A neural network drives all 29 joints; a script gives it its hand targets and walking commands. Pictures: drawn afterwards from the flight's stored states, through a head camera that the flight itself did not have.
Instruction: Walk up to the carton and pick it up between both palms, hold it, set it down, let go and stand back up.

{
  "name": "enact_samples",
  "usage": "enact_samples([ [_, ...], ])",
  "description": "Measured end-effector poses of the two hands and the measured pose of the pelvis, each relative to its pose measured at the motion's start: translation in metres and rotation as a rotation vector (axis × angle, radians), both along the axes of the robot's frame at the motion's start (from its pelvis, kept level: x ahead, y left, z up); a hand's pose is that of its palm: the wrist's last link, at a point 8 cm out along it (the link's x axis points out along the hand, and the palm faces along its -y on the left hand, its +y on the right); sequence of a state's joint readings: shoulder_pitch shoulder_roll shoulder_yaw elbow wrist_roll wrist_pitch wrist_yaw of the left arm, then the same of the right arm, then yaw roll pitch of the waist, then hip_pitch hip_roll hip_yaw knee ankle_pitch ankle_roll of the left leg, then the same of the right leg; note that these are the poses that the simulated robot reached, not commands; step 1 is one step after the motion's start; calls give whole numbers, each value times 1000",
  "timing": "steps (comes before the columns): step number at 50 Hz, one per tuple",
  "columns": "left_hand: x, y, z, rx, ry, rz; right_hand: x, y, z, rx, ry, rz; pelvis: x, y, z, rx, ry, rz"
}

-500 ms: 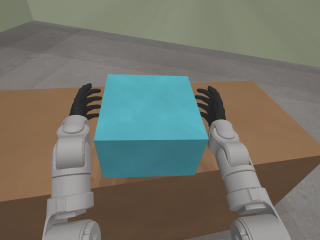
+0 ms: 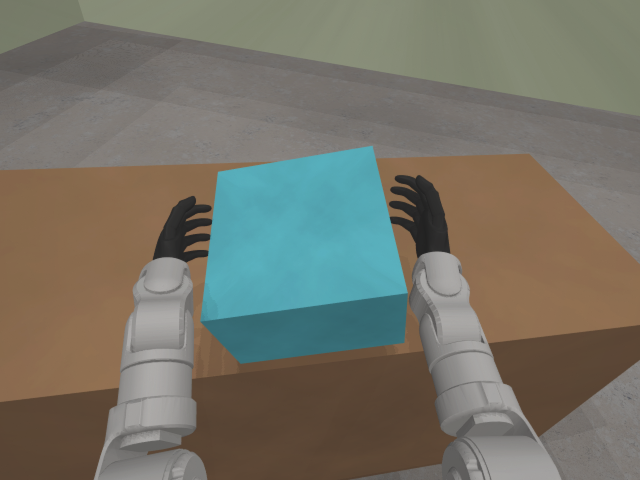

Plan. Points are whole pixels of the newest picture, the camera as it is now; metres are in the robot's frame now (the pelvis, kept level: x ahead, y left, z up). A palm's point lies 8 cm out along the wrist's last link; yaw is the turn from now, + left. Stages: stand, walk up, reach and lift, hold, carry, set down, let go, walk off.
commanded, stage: set down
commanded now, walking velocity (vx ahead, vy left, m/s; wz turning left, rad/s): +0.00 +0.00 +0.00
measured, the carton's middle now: (307, 253) +0.41 +0.00 +0.07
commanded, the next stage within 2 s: none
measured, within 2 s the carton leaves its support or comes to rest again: rests again in 1.78 s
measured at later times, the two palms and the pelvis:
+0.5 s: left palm (183, 251) +0.37 +0.16 +0.11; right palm (434, 247) +0.36 -0.16 +0.13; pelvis -0.01 +0.00 +0.00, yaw -1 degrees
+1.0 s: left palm (204, 244) +0.40 +0.14 +0.09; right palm (435, 245) +0.39 -0.18 +0.10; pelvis +0.01 +0.00 +0.00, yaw -1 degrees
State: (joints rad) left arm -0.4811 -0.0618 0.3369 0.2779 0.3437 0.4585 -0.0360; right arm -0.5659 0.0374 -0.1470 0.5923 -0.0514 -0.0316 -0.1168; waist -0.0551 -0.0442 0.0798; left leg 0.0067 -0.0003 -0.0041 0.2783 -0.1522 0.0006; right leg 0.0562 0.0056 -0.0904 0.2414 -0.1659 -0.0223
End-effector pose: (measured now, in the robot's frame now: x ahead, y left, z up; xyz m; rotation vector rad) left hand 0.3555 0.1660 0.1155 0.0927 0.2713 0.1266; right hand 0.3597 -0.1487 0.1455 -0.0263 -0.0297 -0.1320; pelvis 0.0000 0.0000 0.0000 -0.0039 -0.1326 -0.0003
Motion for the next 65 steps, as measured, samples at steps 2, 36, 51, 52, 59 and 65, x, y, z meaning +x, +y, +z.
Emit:
enact_samples([
  [2,0,-2,-8,-5,10,6,1,-2,-8,-12,10,3,2,-2,0,-1,2,5],
  [36,31,-11,-16,-41,10,13,19,-12,-43,25,140,-52,2,5,1,1,84,-24],
  [51,49,-26,-27,-72,35,-27,35,-28,-42,-4,159,-67,13,-3,1,3,99,-24],
  [52,49,-26,-28,-79,29,-21,36,-28,-43,-1,161,-66,13,-3,1,3,105,-26],
  [59,53,-25,-29,-66,23,3,39,-26,-49,11,167,-59,13,-1,1,1,142,-33],
  [65,55,-22,-31,-67,41,1,37,-25,-55,12,192,-49,10,1,1,3,150,-38],
])
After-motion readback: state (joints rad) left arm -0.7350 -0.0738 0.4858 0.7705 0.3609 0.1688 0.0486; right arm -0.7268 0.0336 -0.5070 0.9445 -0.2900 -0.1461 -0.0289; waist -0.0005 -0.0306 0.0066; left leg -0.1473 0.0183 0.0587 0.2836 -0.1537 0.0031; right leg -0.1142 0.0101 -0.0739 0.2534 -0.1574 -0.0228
